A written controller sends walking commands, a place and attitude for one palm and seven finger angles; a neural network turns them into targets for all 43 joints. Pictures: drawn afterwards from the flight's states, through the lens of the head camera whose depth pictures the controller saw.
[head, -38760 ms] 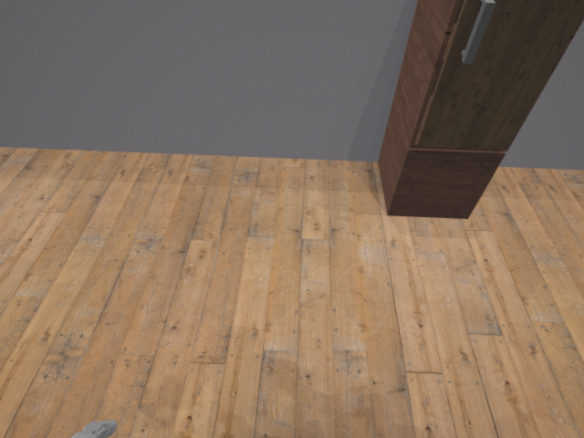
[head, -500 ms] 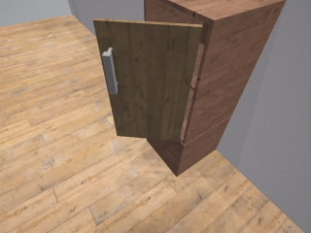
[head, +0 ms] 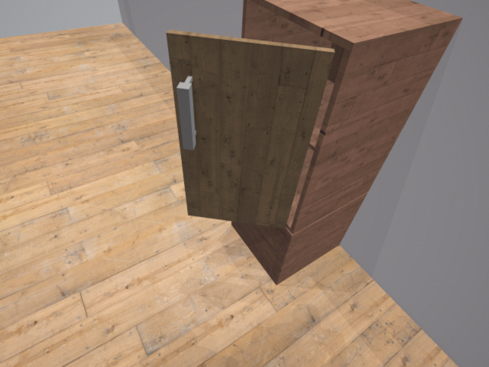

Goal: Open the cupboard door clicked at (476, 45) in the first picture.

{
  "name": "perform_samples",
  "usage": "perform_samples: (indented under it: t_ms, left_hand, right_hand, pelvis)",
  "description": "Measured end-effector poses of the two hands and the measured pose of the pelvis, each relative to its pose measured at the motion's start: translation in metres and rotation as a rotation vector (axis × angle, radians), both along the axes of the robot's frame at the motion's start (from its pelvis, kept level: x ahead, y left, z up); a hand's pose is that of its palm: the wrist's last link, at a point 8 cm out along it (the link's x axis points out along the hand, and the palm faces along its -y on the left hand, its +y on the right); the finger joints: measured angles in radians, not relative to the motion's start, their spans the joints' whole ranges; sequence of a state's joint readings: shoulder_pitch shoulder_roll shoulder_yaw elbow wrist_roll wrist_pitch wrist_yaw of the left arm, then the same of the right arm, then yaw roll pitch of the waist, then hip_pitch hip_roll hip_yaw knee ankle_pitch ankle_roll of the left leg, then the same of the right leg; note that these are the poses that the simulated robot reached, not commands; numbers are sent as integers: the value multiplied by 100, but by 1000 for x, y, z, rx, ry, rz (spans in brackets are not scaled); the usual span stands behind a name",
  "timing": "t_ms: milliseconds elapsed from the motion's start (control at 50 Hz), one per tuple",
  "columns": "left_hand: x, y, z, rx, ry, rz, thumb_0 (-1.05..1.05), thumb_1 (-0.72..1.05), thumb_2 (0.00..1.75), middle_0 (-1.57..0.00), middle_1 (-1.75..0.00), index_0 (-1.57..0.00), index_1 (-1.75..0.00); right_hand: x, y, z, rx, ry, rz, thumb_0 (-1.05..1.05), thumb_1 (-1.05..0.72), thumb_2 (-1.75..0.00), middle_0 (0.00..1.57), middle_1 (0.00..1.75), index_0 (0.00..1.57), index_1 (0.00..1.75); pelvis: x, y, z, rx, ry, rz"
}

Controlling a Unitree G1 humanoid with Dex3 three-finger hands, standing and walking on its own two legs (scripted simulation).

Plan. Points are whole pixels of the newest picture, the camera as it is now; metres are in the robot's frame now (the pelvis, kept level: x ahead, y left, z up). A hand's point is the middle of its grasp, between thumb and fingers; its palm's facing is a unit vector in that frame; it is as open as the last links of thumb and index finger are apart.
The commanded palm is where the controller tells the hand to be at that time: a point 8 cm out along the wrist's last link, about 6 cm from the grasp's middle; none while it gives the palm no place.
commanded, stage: shuffle to correct the standing spot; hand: left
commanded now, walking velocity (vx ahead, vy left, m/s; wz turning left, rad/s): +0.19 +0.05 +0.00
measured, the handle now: (189, 113) +0.62 +0.18 +0.09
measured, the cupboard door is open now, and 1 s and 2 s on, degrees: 50 50 50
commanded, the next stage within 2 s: come to a stop and stand still in 0.12 s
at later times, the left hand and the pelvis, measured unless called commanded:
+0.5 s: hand out of the picture +0.12 +0.18 -0.17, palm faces -0.01 -0.98 -0.21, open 7.3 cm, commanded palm none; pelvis +0.07 +0.00 +0.00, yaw -3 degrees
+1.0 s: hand out of the picture +0.09 +0.20 -0.16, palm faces +0.00 -0.97 -0.24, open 7.4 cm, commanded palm none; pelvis +0.02 +0.00 +0.00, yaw -2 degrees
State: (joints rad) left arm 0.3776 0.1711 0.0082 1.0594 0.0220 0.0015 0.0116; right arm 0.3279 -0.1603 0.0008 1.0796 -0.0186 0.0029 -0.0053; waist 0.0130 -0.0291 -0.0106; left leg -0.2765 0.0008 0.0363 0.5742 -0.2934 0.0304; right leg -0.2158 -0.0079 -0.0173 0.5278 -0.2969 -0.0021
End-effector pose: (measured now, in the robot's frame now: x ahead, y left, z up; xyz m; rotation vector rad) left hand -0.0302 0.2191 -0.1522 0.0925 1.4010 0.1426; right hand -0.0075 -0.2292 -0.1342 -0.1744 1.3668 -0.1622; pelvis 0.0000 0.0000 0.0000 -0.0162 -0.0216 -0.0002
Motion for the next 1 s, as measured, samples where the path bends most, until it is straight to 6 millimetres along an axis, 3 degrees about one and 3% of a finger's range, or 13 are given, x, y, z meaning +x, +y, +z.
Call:
perform_samples:
  t_ms: [100, 160, 260, 340, 520, 620, 800, 1000]
  left_hand:
    - [0, 8, -6, -19, 49, 13, 1, 91, 90, -20, -30, -20, -30]
    - [11, 12, -3, -17, 71, -16, 1, 91, 90, -20, -30, -20, -30]
    - [62, 12, 7, -6, 10, -58, 1, 91, 90, -20, -30, -20, -30]
    - [104, 10, 4, 34, -78, -68, 2, 93, 90, -20, -30, -20, -30]
    - [144, 11, 13, 64, -115, -73, 1, 94, 90, -20, -30, -20, -30]
    - [147, 10, 14, 67, -132, -75, 1, 93, 90, -20, -30, -20, -30]
    - [129, 15, 14, 82, -175, -101, 1, 92, 90, -20, -30, -20, -30]
    - [110, 32, 22, 96, -218, -93, 1, 91, 90, -21, -30, -20, -30]
  right_hand:
    - [8, 11, 0, -10, 6, -14, 1, -91, -90, 20, 30, 20, 30]
    - [11, 19, 1, -5, -3, -42, 1, -91, -90, 20, 30, 20, 30]
    - [8, 31, 1, 32, 27, -81, 1, -91, -90, 20, 30, 20, 30]
    - [9, 36, -11, 63, 75, -98, 1, -91, -90, 20, 30, 20, 30]
    - [46, 39, -10, 69, 60, -94, 1, -91, -90, 20, 30, 20, 30]
    - [51, 23, -10, 37, 42, -90, 3, -93, -90, 20, 30, 21, 30]
    - [79, -10, -1, -24, -134, -49, 1, -91, -90, 20, 30, 20, 30]
    - [92, -20, 14, -50, -236, 14, 1, -91, -90, 20, 30, 20, 30]
  pelvis:
    - [17, 11, -3, 4, 4, -8]
    - [27, 15, -2, 8, 9, -33]
    - [42, 13, 4, 3, 11, -49]
    - [56, 7, -3, 25, 1, -50]
    - [69, 4, 3, 24, 12, -43]
    - [61, 4, 2, 28, 14, -48]
    - [45, 1, -3, 21, 5, -30]
    - [24, 4, 1, 12, -24, -31]
